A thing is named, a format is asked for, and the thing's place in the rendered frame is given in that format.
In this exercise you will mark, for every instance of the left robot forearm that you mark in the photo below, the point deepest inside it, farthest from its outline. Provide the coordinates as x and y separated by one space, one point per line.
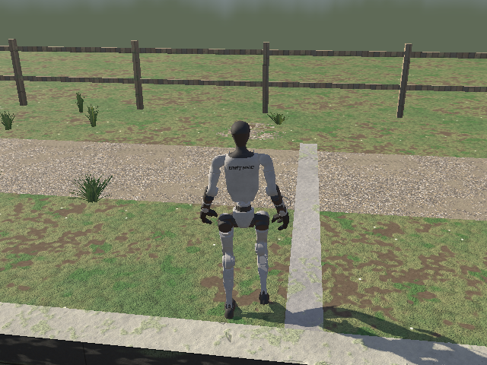
206 202

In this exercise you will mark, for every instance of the left robot upper arm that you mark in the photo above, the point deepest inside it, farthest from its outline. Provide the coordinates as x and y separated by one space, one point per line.
214 173

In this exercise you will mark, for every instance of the robot thigh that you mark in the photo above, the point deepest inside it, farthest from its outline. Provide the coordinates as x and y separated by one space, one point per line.
226 232
261 222

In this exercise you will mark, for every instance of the right robot forearm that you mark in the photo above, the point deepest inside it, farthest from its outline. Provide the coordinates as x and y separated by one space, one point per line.
278 203

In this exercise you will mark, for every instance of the robot left thigh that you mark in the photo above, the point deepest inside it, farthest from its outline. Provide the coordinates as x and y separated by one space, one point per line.
226 232

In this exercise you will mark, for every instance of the robot left hand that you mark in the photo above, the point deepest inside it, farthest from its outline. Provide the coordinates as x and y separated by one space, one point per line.
209 213

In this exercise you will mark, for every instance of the robot right hand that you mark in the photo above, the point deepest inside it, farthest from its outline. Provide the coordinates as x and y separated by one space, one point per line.
284 219

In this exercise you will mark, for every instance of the right robot upper arm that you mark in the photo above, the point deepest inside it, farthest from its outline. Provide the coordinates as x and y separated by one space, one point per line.
269 173

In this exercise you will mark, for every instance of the robot right thigh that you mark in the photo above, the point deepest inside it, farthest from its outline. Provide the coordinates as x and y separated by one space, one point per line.
261 222

